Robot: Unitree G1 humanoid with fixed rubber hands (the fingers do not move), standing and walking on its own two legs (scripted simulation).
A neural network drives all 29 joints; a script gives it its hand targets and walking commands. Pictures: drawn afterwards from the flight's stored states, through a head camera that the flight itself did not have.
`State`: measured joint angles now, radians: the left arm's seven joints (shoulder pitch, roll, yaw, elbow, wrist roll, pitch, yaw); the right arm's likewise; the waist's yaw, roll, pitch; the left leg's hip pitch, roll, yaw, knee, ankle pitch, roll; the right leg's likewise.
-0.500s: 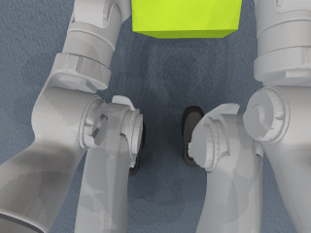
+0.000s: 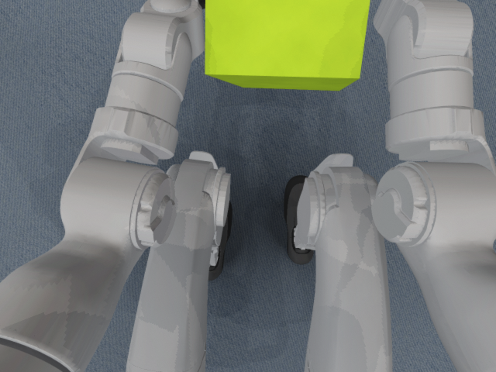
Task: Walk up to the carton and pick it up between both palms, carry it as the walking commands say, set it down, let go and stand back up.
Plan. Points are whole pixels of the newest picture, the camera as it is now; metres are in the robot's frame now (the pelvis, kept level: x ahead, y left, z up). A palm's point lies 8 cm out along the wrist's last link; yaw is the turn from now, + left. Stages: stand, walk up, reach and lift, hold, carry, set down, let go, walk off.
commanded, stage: reach and lift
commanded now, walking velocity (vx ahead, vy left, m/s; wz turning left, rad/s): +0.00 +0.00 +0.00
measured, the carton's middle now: (291, 10) +0.56 -0.03 -0.15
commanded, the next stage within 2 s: none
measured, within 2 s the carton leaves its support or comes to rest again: neither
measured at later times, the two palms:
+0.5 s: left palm out of the picture +0.53 +0.10 -0.01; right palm out of the picture +0.55 -0.15 +0.01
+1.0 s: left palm out of the picture +0.51 +0.10 +0.07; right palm out of the picture +0.52 -0.15 +0.09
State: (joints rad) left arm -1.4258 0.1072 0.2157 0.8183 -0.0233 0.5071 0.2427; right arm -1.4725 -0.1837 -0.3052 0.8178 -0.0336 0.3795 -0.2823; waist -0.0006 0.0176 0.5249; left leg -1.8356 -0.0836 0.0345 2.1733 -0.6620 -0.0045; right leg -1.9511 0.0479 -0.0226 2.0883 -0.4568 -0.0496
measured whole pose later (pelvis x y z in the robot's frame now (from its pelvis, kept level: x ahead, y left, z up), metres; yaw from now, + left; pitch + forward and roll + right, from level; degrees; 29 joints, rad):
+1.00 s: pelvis -0.02 +0.00 +0.10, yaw +0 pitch +10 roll +1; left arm -1.33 0.08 0.26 0.76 0.04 0.55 0.20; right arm -1.35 -0.12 -0.31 0.76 -0.04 0.41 -0.31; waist 0.00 0.02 0.52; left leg -1.44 -0.09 -0.01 1.84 -0.58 -0.01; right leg -1.53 0.06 -0.02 1.75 -0.41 -0.05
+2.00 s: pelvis -0.01 -0.01 +0.23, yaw +0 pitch +1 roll +0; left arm -1.11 0.02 0.24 0.72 0.06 0.55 0.20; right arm -1.11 -0.03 -0.31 0.68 -0.05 0.42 -0.33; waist 0.00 0.02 0.52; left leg -0.93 -0.09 -0.07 1.36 -0.45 -0.02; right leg -0.99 0.05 -0.02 1.28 -0.32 -0.05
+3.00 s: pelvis +0.11 -0.01 +0.34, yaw +2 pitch -3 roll -1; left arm -0.58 -0.17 0.29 0.74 0.23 0.64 0.15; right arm -0.54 0.17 -0.37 0.67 -0.28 0.53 -0.27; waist 0.00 0.02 -0.05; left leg -0.33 -0.06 -0.12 0.77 -0.39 -0.01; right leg -0.39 0.06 -0.02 0.72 -0.29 -0.05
